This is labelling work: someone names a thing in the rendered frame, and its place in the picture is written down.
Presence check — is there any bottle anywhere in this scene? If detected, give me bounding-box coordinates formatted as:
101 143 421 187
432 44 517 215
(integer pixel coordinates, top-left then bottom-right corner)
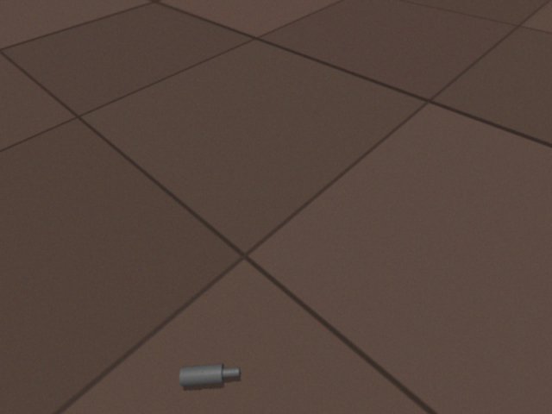
179 363 240 386

